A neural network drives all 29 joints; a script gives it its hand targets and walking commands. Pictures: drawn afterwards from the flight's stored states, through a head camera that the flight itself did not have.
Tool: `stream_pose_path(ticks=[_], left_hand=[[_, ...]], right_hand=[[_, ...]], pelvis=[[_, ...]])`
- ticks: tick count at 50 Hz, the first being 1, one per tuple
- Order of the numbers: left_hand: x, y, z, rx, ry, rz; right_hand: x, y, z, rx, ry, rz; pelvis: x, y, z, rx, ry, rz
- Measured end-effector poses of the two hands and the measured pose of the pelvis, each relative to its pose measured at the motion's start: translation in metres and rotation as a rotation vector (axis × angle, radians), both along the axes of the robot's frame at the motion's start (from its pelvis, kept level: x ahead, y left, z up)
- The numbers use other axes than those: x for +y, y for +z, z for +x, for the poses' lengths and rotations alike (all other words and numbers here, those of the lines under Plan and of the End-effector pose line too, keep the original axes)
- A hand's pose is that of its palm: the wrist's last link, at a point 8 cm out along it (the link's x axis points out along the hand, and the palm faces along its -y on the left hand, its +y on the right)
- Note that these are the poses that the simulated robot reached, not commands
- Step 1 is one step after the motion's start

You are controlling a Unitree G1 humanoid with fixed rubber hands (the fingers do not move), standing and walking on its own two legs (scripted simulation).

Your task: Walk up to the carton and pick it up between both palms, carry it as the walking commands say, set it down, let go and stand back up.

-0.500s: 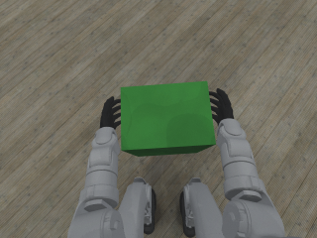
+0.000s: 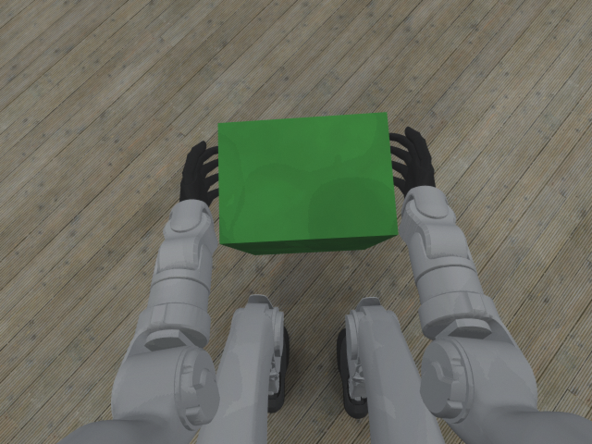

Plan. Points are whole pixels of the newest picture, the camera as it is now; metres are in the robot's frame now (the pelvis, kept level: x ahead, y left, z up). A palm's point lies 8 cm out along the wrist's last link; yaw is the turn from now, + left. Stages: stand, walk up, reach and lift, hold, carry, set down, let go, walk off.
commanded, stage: set down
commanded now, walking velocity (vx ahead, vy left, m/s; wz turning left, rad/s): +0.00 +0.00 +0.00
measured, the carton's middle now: (306, 199) +0.44 +0.02 -0.16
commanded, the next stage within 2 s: none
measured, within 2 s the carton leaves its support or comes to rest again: rests again in 1.74 s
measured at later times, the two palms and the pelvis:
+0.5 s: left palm (215, 203) +0.43 +0.17 -0.17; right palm (400, 189) +0.46 -0.13 -0.16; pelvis -0.02 +0.01 -0.07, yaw +0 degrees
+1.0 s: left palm (229, 202) +0.46 +0.17 -0.26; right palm (388, 194) +0.48 -0.14 -0.25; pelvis -0.02 -0.01 -0.14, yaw +1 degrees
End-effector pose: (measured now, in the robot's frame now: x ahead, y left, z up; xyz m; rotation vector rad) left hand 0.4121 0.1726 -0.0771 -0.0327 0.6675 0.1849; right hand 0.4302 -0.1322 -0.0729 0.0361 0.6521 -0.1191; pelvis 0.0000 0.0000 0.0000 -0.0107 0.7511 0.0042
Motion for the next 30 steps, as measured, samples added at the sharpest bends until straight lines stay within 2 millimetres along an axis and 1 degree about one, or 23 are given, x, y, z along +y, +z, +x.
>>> stream_pose_path(ticks=[5, 16, 24, 30], left_hand=[[0.004, -0.023, 0.005, 0.010, -0.007, -0.004], [0.001, -0.066, 0.012, 0.008, -0.006, -0.013], [-0.001, -0.090, 0.022, -0.003, -0.005, 0.000], [-0.002, -0.113, 0.026, 0.020, -0.012, 0.021]], right_hand=[[0.004, -0.018, 0.006, 0.009, 0.002, -0.016], [0.001, -0.058, 0.013, 0.006, -0.002, -0.015], [-0.001, -0.083, 0.025, -0.006, 0.008, -0.012], [-0.002, -0.110, 0.029, 0.016, 0.016, -0.012]], pelvis=[[0.004, -0.017, -0.003, 0.010, 0.004, -0.009], [0.012, -0.047, -0.013, 0.025, 0.023, -0.025], [0.010, -0.071, -0.019, 0.043, 0.022, -0.017], [0.005, -0.087, -0.022, 0.053, 0.017, -0.010]])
